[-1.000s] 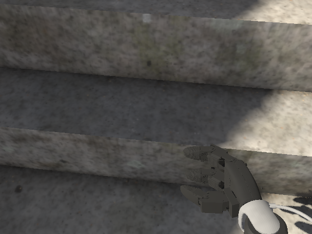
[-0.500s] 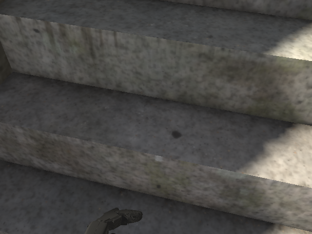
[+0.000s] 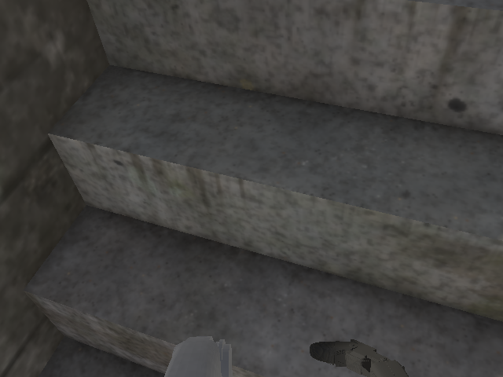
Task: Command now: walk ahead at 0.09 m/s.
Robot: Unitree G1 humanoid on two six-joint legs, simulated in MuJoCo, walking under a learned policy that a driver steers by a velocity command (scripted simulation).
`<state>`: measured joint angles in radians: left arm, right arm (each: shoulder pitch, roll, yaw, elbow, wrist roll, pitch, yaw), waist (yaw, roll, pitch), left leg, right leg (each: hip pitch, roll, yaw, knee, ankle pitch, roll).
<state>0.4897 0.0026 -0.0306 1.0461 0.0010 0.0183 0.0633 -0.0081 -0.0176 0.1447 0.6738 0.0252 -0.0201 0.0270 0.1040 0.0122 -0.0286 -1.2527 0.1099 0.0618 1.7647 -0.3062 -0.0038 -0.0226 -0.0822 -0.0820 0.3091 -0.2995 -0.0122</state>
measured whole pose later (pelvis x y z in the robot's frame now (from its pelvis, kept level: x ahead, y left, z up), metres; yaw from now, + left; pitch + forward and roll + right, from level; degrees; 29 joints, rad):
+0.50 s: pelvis +0.15 -0.01 +0.22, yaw -2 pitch -1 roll -1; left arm 0.37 0.11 -0.01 0.87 0.07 0.04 0.06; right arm 0.00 -0.24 0.01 0.80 0.00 -0.02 0.01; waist 0.14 0.09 -0.10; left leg -0.43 0.13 0.05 1.03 -0.21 0.05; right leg -0.54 0.08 -0.02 1.06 -0.11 -0.16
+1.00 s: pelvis +0.12 -0.02 +0.21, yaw -1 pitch +1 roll +0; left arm 0.38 0.11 -0.02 1.05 0.04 0.02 0.04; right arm 0.18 -0.15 0.01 1.01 -0.02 0.01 -0.03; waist 0.04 -0.01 -0.05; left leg -0.32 -0.04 0.04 0.47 -0.17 0.06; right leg -0.29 0.07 0.11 0.51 -0.23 -0.05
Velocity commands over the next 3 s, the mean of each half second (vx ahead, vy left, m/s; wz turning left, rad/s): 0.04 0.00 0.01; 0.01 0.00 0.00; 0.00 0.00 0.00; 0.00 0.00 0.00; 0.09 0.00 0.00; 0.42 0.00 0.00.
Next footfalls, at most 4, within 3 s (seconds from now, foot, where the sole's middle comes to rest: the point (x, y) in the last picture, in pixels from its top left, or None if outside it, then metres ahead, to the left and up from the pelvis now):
0.48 right None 0.18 -0.12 -0.56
0.74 left None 0.21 0.07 -0.56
2.80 right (477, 360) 0.39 -0.27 -0.32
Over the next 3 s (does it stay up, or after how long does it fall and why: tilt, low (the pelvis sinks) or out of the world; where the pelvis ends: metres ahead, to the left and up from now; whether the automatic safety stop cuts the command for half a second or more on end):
stays up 0.22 -0.13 0.36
